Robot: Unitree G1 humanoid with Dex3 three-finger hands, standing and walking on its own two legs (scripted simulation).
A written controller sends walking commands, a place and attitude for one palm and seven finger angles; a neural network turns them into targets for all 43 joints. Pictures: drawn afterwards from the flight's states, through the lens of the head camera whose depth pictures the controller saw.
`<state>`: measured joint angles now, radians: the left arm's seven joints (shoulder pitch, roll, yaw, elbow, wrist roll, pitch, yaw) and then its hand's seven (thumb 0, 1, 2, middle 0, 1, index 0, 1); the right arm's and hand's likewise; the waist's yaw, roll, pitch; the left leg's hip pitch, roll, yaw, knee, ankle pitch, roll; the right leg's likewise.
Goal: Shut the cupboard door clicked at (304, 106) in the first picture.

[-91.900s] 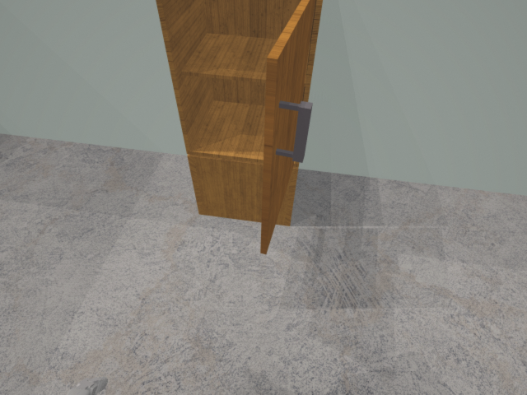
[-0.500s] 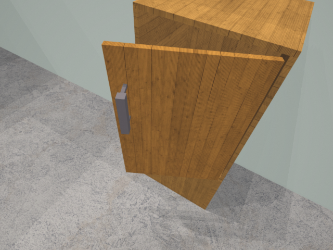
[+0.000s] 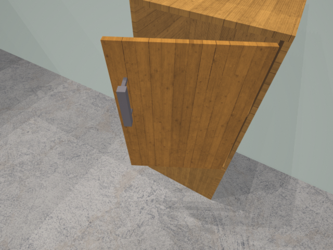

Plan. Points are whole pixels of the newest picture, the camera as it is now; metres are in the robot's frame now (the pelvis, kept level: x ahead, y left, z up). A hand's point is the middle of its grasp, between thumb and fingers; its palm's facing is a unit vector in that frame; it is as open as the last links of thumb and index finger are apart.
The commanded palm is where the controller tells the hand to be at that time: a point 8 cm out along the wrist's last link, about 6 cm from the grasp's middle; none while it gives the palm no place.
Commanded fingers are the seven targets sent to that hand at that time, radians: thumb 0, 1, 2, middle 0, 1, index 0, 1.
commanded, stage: come to a stop and stand still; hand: left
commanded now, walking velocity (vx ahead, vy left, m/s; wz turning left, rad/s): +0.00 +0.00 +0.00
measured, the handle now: (126, 102) +0.48 +0.14 +0.07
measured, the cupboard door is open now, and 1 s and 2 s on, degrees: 27 27 27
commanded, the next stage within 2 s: look again from close up in 0.66 s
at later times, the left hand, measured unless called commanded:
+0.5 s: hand out of the picture -0.10 +0.15 -0.17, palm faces +0.05 -0.99 -0.14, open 7.4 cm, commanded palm none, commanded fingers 0.00 0.90 0.90 -0.20 -0.30 -0.20 -0.30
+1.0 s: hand out of the picture -0.05 +0.19 -0.17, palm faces +0.04 -0.97 -0.22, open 7.4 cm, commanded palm none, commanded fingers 0.00 0.90 0.90 -0.20 -0.30 -0.20 -0.30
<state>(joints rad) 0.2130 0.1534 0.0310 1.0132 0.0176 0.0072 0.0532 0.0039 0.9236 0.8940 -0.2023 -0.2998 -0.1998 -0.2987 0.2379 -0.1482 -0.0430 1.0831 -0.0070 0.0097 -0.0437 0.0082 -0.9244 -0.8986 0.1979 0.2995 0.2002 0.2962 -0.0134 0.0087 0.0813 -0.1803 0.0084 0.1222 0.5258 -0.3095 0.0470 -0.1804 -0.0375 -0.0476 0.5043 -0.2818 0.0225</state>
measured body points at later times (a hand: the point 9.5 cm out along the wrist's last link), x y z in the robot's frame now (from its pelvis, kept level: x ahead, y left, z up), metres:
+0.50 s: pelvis -0.05 +0.00 +0.00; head -0.05 +0.01 +0.45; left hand -0.10 +0.20 -0.16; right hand -0.08 -0.21 -0.15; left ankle -0.01 +0.08 -0.74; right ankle -0.01 -0.13 -0.73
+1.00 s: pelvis -0.04 +0.02 -0.01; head -0.06 +0.01 +0.44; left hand -0.05 +0.24 -0.16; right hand -0.02 -0.20 -0.17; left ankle -0.01 +0.08 -0.74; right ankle -0.01 -0.13 -0.73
